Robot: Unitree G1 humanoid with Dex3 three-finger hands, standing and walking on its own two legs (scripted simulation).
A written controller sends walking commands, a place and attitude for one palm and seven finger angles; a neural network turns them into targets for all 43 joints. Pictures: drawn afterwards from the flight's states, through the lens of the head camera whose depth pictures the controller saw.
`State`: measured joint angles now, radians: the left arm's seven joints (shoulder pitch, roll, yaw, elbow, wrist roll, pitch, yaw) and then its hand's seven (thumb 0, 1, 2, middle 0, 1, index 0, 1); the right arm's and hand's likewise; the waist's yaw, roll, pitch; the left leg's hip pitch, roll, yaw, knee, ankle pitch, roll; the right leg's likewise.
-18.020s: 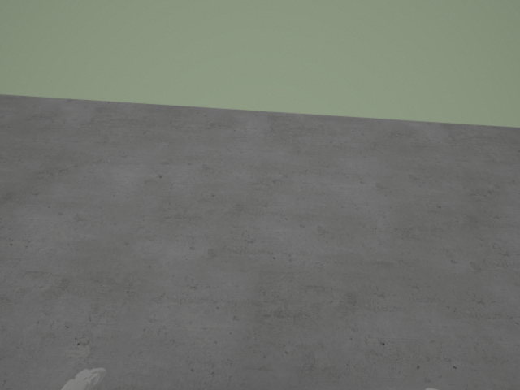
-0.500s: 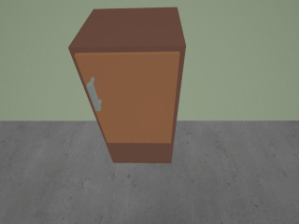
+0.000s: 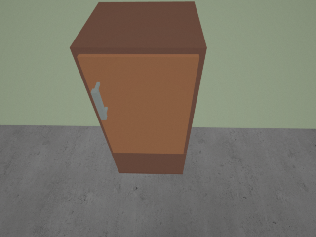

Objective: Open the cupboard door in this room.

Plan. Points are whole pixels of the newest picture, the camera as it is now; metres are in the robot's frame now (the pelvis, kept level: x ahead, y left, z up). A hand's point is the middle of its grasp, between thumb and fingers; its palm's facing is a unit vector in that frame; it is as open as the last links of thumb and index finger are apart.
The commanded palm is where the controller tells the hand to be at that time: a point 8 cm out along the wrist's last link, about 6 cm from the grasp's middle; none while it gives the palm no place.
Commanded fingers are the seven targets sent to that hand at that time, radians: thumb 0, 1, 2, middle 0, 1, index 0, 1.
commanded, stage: come to a stop and stand still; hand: left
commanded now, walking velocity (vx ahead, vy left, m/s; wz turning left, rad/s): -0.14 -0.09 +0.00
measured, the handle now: (100, 101) +0.56 +0.25 -0.02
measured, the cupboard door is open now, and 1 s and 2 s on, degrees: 0 0 0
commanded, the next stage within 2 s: look again from close up in 1.02 s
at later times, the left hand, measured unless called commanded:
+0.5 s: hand out of the picture +0.05 +0.19 -0.16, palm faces +0.04 -0.97 -0.23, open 7.3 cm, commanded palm none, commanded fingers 0.00 0.90 0.90 -0.20 -0.30 -0.20 -0.30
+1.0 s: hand out of the picture +0.02 +0.17 -0.16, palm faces +0.04 -0.98 -0.21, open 7.3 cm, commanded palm none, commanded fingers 0.00 0.90 0.90 -0.20 -0.30 -0.20 -0.30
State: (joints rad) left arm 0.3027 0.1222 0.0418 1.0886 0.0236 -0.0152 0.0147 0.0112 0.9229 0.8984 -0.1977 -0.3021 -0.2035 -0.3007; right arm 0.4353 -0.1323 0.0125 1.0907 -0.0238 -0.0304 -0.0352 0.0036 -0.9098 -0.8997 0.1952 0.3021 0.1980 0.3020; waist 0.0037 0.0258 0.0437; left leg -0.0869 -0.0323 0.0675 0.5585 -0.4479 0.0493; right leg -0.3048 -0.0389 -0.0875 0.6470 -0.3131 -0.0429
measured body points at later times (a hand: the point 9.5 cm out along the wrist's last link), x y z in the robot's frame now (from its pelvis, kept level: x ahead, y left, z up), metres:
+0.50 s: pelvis +0.02 +0.01 +0.01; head +0.06 +0.00 +0.46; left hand +0.04 +0.24 -0.14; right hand +0.08 -0.22 -0.15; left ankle +0.02 +0.14 -0.72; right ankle +0.01 -0.10 -0.72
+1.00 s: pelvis +0.00 -0.01 +0.02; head +0.01 -0.01 +0.46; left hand +0.02 +0.22 -0.14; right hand -0.02 -0.23 -0.15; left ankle +0.02 +0.14 -0.72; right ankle +0.01 -0.10 -0.72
